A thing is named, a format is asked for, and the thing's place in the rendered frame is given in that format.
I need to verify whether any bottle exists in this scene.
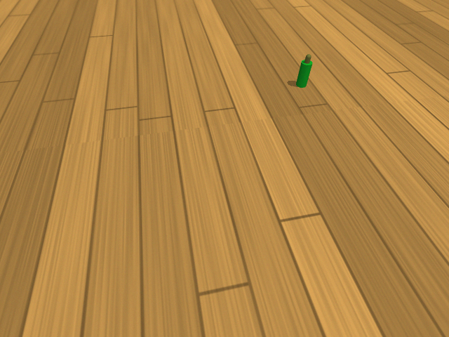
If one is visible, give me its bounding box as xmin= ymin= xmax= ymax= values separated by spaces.
xmin=296 ymin=54 xmax=312 ymax=88

